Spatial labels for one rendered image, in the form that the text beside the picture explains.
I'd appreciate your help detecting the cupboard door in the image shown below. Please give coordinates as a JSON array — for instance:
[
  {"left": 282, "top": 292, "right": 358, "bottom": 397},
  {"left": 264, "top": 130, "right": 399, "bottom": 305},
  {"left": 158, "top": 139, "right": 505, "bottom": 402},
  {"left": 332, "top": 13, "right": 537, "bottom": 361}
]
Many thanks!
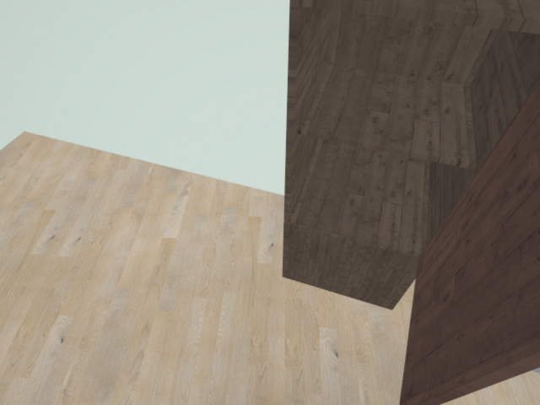
[{"left": 399, "top": 79, "right": 540, "bottom": 405}]

